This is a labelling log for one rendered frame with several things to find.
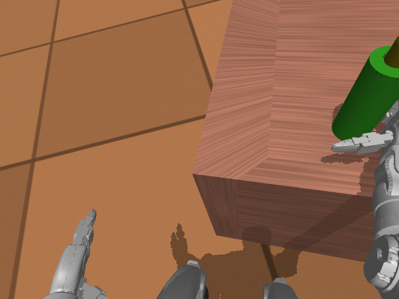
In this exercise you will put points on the right robot arm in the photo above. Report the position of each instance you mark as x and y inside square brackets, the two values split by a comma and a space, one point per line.
[381, 267]

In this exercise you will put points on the right robot hand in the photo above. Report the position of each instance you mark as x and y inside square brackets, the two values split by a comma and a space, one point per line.
[372, 142]

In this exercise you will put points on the bottle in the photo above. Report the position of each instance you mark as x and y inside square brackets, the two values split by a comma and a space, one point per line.
[374, 92]

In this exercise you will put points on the left robot hand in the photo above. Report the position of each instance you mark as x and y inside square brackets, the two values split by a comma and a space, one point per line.
[69, 274]

